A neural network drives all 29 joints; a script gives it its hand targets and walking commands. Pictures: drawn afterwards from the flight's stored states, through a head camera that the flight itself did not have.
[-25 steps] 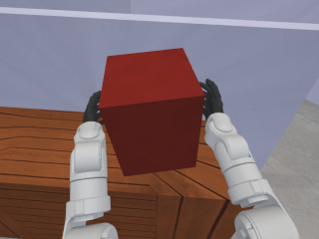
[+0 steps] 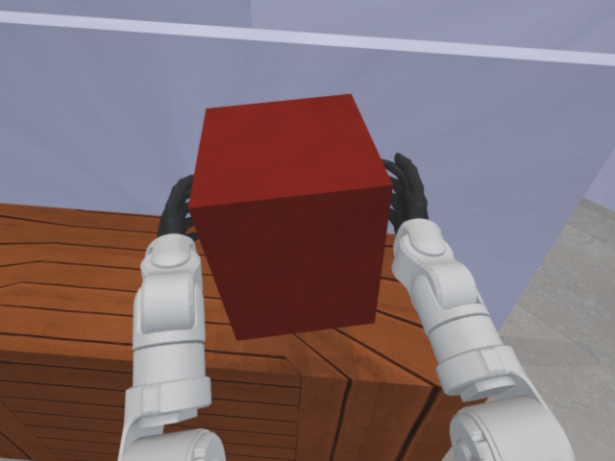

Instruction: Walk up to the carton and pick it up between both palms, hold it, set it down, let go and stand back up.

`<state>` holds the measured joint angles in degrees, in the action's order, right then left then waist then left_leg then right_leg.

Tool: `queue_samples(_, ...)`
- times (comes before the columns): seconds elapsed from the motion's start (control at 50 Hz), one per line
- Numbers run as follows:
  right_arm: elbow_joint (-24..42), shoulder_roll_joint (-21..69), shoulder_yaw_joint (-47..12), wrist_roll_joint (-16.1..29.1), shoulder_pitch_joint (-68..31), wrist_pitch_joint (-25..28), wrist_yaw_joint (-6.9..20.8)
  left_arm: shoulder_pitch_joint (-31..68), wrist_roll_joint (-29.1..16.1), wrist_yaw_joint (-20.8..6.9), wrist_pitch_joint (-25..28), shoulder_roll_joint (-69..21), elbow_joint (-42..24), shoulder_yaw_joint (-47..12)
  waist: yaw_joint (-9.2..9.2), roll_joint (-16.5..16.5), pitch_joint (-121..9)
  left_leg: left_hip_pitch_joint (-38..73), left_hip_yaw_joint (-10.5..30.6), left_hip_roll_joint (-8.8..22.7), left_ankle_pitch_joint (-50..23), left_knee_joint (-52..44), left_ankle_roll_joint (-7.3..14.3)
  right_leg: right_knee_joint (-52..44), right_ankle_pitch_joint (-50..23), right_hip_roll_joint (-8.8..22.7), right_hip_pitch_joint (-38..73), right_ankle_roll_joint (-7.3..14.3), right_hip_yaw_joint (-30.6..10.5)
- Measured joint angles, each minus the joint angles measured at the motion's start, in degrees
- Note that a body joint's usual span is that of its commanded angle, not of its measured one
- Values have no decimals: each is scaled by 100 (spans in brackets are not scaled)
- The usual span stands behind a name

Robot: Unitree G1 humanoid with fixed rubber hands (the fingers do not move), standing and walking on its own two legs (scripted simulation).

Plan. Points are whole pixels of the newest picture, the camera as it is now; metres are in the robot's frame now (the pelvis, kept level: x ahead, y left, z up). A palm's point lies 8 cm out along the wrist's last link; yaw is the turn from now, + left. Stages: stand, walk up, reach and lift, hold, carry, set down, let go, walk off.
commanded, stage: hold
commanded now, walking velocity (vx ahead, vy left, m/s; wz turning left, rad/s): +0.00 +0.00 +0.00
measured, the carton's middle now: (293, 219) +0.41 +0.01 +0.15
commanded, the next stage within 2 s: set down in 1.64 s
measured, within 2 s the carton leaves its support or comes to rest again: neither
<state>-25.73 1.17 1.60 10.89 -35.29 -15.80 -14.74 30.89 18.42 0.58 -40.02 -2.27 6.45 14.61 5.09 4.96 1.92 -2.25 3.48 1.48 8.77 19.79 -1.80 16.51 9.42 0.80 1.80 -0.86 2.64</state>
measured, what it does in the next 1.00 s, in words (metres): stands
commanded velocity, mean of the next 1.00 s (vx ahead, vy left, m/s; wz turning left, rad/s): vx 0.00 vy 0.00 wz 0.00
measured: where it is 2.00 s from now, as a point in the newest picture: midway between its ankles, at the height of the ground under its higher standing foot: outside the picture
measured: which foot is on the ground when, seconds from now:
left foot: down 0.00-1.00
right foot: down 0.00-1.00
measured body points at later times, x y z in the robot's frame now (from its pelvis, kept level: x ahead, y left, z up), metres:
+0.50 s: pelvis +0.00 +0.00 +0.00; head -0.04 +0.04 +0.45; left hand +0.37 +0.15 +0.17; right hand +0.37 -0.14 +0.19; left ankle +0.04 +0.14 -0.75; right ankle +0.01 -0.13 -0.75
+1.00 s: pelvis +0.00 +0.00 +0.00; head -0.04 +0.04 +0.45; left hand +0.37 +0.15 +0.17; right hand +0.37 -0.14 +0.19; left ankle +0.04 +0.14 -0.75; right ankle +0.01 -0.13 -0.75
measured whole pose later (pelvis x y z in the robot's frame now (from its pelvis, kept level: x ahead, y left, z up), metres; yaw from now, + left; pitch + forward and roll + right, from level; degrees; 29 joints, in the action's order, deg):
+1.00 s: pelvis +0.00 +0.00 +0.00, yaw +0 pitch -9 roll -1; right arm -25.4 1.0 1.4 11.0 -35.1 -16.0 -14.8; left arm 30.6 18.8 0.4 -40.0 -2.9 6.2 15.1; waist 5.1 4.6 2.5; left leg -1.7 3.1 1.6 9.0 19.6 -1.8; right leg 16.6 9.7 0.7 2.2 -0.7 2.5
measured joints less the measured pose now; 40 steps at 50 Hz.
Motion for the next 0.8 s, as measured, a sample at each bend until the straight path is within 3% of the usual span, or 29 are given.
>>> queue_samples(0.12,-205,14,136,-70,-144,-14,61,161,85,-2,-26,-23,194,55,-17,-20,29,6,-25,-11,-28,-36,12,0,-16,13,-18,-8,-20)
queue_samples(0.8,-13,-1,-18,0,-6,-29,3,-28,72,-37,-33,-58,-33,61,16,-47,99,62,-27,11,0,-40,-5,-11,14,-8,45,11,-4)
